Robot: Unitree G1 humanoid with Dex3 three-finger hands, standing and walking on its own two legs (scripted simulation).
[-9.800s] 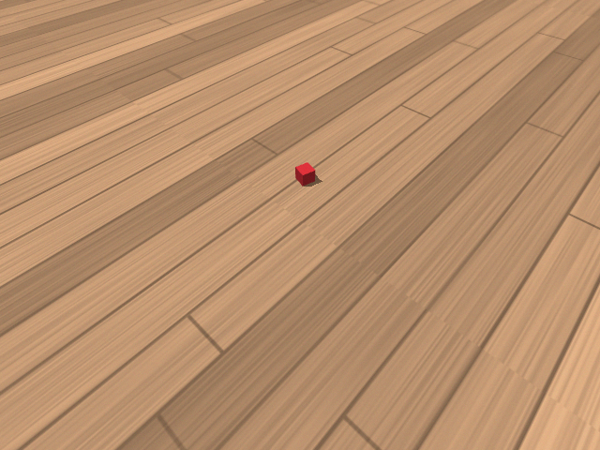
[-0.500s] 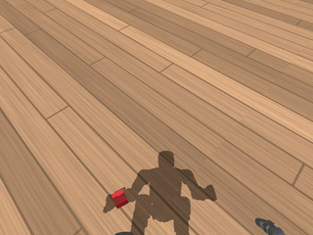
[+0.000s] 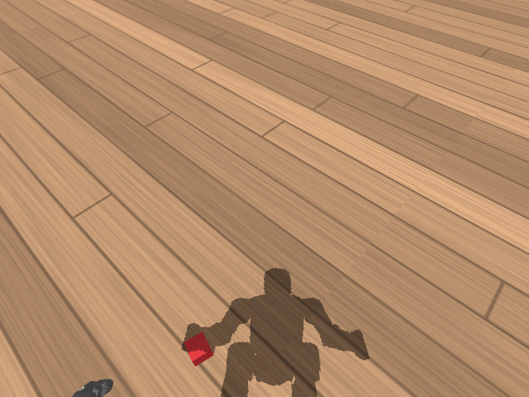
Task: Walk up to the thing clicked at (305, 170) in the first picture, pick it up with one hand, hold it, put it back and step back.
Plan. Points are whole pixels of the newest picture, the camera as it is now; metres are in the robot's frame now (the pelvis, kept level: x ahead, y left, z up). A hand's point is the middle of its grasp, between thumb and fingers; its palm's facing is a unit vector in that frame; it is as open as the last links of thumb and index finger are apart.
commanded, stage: walk up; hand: left
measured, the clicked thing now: (198, 348) +0.39 +0.23 -0.74
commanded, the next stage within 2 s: none
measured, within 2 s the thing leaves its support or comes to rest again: neither
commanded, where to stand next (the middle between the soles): +0.02 -0.01 m, yaw +0 degrees
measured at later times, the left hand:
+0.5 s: hand out of the picture +0.05 +0.26 -0.16, palm faces +0.00 -0.95 -0.32, open 7.4 cm
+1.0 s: hand out of the picture +0.00 +0.23 -0.15, palm faces +0.00 -0.92 -0.38, open 7.4 cm
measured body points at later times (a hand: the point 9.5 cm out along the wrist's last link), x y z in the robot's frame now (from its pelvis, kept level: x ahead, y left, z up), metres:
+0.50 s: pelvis -0.01 +0.00 +0.00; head +0.01 +0.01 +0.45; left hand +0.05 +0.31 -0.14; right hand +0.07 -0.30 -0.13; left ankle +0.04 +0.13 -0.74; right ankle +0.00 -0.12 -0.74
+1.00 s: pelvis -0.03 -0.03 -0.01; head -0.01 -0.05 +0.44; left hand +0.00 +0.28 -0.12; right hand +0.08 -0.35 -0.14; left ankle +0.00 +0.12 -0.71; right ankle -0.04 -0.14 -0.74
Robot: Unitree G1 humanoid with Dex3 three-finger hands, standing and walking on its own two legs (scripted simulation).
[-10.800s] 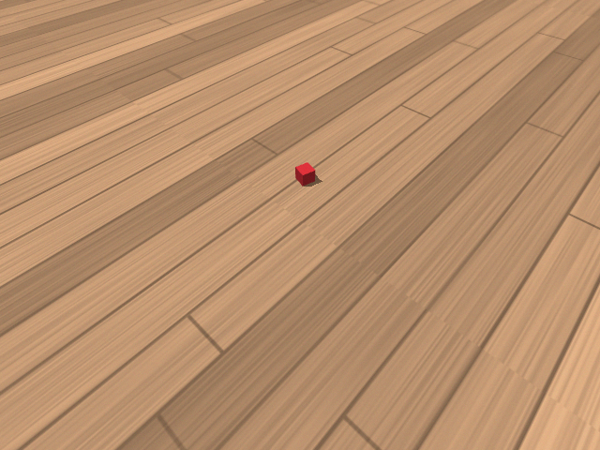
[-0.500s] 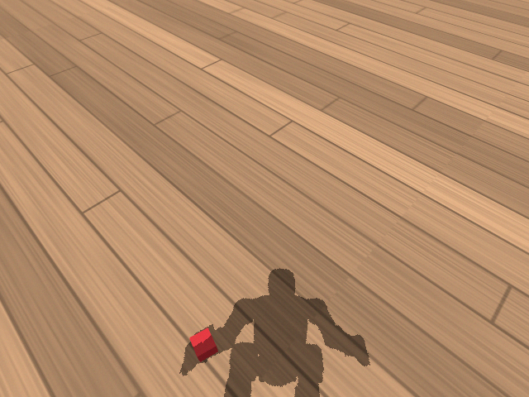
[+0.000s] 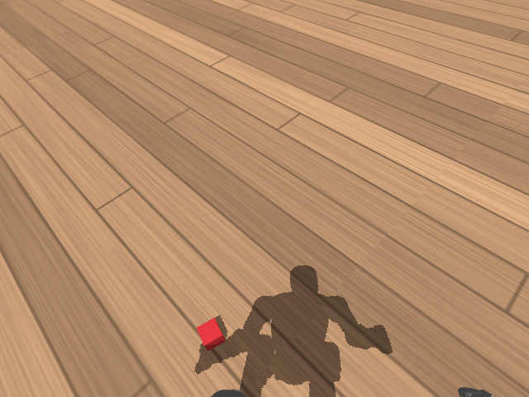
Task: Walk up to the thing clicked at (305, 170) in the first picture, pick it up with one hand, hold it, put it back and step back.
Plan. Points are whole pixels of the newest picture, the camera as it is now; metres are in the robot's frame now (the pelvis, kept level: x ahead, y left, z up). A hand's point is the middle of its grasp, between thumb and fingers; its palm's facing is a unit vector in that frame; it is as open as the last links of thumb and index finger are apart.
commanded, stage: walk up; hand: left
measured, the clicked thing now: (211, 334) +0.42 +0.27 -0.74
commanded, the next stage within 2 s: none
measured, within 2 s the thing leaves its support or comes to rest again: neither
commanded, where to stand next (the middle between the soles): +0.05 +0.02 m, yaw +0 degrees
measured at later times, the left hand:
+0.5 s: hand out of the picture +0.09 +0.31 -0.17, palm faces +0.03 -0.93 -0.36, open 7.4 cm
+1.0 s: hand out of the picture +0.03 +0.33 -0.15, palm faces +0.02 -0.91 -0.42, open 7.4 cm
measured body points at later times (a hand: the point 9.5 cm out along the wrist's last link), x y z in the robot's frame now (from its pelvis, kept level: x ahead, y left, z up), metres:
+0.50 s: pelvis +0.03 +0.04 -0.01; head +0.08 +0.06 +0.44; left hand +0.09 +0.36 -0.14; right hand +0.18 -0.26 -0.11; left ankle +0.08 +0.17 -0.74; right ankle +0.02 -0.12 -0.69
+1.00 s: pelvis +0.00 +0.04 -0.01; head +0.02 +0.04 +0.44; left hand +0.03 +0.38 -0.12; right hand +0.08 -0.29 -0.13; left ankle +0.02 +0.16 -0.74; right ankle +0.02 -0.11 -0.73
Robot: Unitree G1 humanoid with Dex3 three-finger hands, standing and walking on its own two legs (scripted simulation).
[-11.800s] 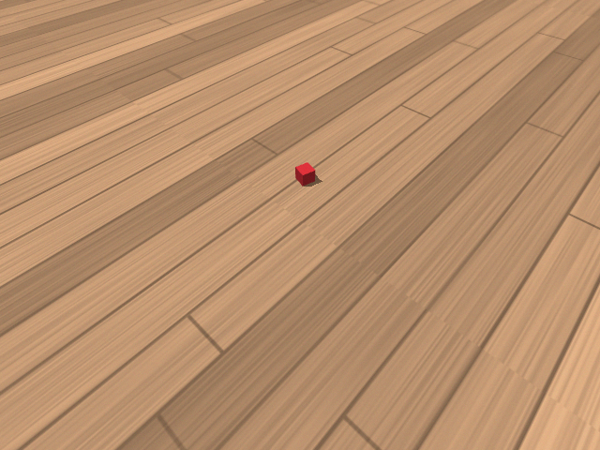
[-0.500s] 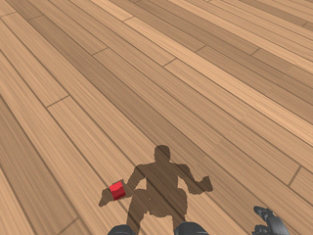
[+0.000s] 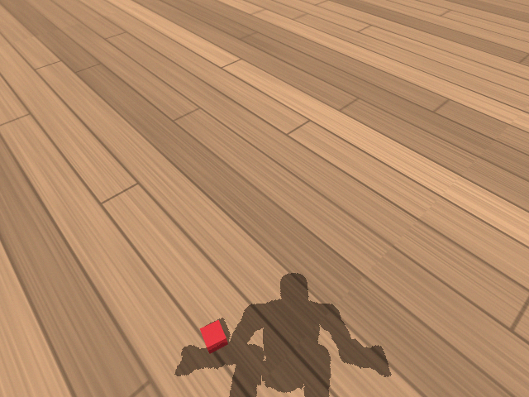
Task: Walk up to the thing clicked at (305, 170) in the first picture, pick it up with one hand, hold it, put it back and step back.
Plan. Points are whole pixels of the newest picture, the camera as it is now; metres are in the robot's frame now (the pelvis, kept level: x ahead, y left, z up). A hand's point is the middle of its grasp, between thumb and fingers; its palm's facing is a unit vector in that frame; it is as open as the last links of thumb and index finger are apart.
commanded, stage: walk up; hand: left
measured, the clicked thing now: (214, 336) +0.43 +0.21 -0.72
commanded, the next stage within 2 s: stand in 1.54 s
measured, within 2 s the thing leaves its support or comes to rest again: neither
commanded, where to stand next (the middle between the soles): +0.05 -0.02 m, yaw -2 degrees
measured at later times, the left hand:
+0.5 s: hand out of the picture +0.11 +0.22 -0.15, palm faces -0.09 -0.92 -0.39, open 7.4 cm
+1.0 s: hand out of the picture +0.04 +0.24 -0.15, palm faces -0.08 -0.92 -0.38, open 7.4 cm
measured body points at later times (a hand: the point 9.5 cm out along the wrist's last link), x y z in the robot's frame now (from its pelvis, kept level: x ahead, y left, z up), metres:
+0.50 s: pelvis -0.02 -0.02 -0.01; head +0.04 -0.04 +0.43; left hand +0.12 +0.27 -0.12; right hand +0.08 -0.35 -0.14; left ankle -0.03 +0.11 -0.67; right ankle +0.07 -0.16 -0.72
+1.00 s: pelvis -0.06 -0.02 +0.00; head -0.02 -0.03 +0.45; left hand +0.04 +0.28 -0.12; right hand +0.02 -0.34 -0.12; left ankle -0.04 +0.11 -0.71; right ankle -0.03 -0.14 -0.72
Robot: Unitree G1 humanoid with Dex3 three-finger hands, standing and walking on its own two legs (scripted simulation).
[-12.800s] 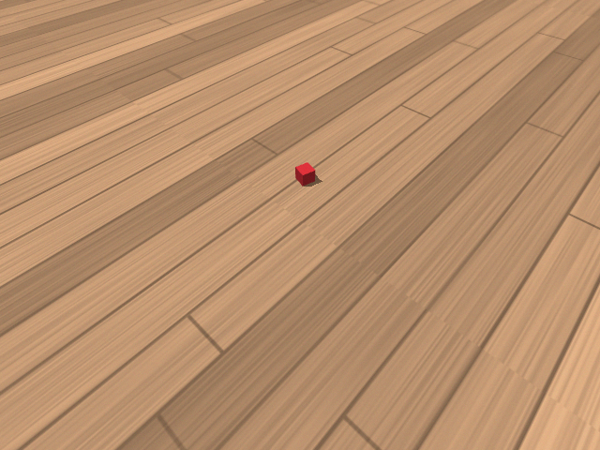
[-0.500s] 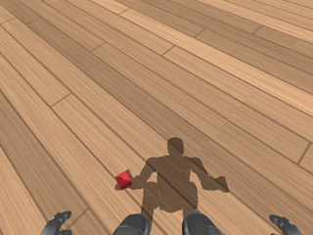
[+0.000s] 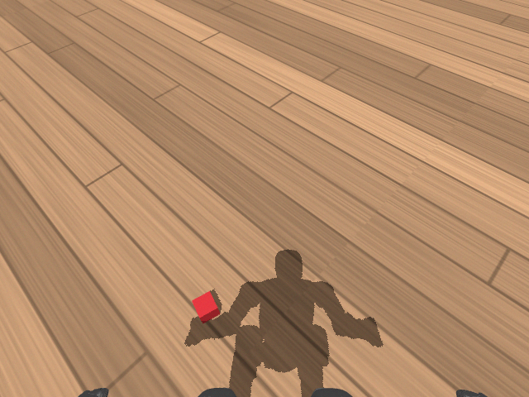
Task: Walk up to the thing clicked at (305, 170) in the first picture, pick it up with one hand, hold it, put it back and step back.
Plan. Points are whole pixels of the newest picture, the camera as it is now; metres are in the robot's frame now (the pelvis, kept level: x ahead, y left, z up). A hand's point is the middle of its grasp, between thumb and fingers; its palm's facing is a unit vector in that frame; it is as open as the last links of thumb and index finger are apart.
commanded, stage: walk up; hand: left
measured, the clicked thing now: (206, 307) +0.48 +0.24 -0.72
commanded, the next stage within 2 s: stand in 0.54 s
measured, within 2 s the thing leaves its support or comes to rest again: neither
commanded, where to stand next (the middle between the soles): +0.11 +0.00 m, yaw -1 degrees
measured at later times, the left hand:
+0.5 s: hand out of the picture +0.07 +0.27 -0.13, palm faces +0.01 -0.94 -0.33, open 7.4 cm
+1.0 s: hand out of the picture +0.09 +0.26 -0.13, palm faces -0.01 -0.94 -0.35, open 7.4 cm
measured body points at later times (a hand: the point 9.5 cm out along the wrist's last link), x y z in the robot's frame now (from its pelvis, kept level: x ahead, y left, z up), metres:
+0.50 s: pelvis +0.00 +0.01 +0.02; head +0.00 +0.02 +0.47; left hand +0.07 +0.32 -0.11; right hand +0.08 -0.29 -0.11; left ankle +0.01 +0.14 -0.72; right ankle +0.03 -0.12 -0.72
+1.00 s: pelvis +0.01 +0.00 +0.02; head +0.02 -0.01 +0.47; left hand +0.09 +0.30 -0.10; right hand +0.10 -0.30 -0.11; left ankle +0.01 +0.14 -0.72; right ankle +0.03 -0.12 -0.72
